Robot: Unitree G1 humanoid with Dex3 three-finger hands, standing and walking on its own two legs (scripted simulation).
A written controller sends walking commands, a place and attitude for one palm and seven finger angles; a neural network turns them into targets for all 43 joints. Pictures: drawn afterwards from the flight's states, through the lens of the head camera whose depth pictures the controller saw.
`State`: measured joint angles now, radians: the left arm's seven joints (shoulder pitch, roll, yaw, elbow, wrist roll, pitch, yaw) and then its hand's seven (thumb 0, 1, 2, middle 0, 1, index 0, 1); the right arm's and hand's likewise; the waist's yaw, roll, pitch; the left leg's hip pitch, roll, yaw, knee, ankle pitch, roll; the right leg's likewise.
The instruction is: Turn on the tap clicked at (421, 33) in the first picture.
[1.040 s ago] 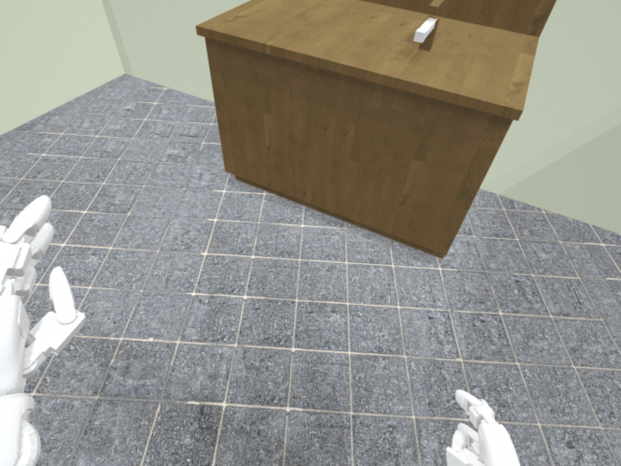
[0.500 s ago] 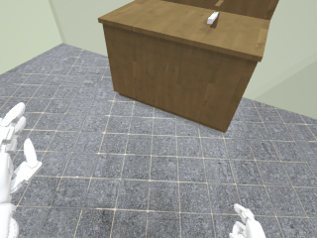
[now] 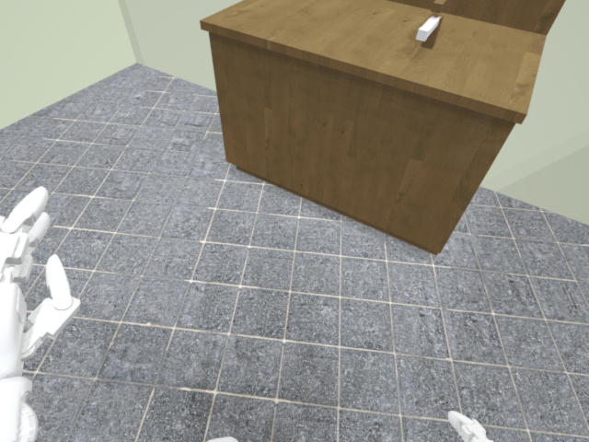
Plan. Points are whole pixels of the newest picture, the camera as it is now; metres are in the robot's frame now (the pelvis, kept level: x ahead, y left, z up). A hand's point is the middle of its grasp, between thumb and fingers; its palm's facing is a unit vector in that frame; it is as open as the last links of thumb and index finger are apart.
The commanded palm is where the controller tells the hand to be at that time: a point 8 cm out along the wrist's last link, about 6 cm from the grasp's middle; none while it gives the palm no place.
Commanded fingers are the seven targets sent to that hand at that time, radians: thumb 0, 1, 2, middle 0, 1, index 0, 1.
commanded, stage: walk to a spot facing it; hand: left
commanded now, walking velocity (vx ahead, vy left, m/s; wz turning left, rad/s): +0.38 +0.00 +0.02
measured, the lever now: (422, 34) +1.18 -0.32 +0.07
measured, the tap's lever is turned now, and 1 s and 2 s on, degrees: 0 0 0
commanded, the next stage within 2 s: turn to face it in 1.12 s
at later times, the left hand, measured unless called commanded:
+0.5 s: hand (159, 190) +0.37 +0.20 +0.16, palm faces +0.40 -0.79 -0.46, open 7.4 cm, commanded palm +0.31 +0.24 +0.18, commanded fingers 0.00 0.90 0.90 -0.20 -0.30 -0.20 -0.30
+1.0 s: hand (153, 122) +0.51 +0.24 +0.17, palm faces +0.52 -0.78 -0.36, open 7.4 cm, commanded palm +0.43 +0.28 +0.18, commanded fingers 0.00 0.90 0.90 -0.20 -0.30 -0.20 -0.30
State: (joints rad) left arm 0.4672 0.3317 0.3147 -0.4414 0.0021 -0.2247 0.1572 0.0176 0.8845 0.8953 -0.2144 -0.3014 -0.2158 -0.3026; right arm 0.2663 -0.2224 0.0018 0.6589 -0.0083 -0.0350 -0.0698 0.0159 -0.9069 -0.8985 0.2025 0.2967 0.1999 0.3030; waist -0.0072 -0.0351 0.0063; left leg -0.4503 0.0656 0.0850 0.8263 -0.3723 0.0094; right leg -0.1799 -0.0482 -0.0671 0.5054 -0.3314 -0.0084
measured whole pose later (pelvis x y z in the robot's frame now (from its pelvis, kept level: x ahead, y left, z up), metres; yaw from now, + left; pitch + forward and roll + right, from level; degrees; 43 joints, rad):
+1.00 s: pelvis +0.30 -0.02 -0.02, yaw +6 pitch -3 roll +1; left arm 0.36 0.38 0.37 -0.48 -0.02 -0.20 0.17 0.02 0.89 0.90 -0.21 -0.30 -0.21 -0.30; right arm 0.17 -0.16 -0.01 0.59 0.01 -0.04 -0.06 0.01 -0.91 -0.90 0.20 0.30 0.19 0.30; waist -0.02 -0.05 0.08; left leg -0.39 0.03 0.17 0.67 -0.23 0.07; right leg -0.36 -0.09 -0.08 1.19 -0.54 0.02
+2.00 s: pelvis +0.40 -0.09 -0.01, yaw -13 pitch +0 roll +0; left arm 0.48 0.42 0.39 -0.55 -0.04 -0.18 0.13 0.02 0.89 0.90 -0.21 -0.30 -0.21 -0.30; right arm 0.23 -0.15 0.03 0.52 0.02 -0.04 0.01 0.01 -0.90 -0.90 0.20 0.30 0.20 0.30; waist 0.01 0.04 0.12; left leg -0.28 0.24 0.33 0.63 -0.29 -0.06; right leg -0.34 -0.04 -0.14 0.64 -0.32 0.05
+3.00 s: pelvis +0.21 -0.15 -0.01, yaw -44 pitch +0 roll +0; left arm 0.45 0.37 0.38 -0.54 -0.03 -0.24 0.15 0.02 0.88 0.90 -0.21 -0.30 -0.22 -0.30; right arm 0.18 -0.23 -0.01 0.62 0.02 -0.02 -0.01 0.02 -0.91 -0.90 0.20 0.30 0.20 0.30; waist -0.03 0.02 0.13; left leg -0.47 0.09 0.05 1.04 -0.48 -0.06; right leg -0.34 0.00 -0.01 0.60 -0.26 -0.01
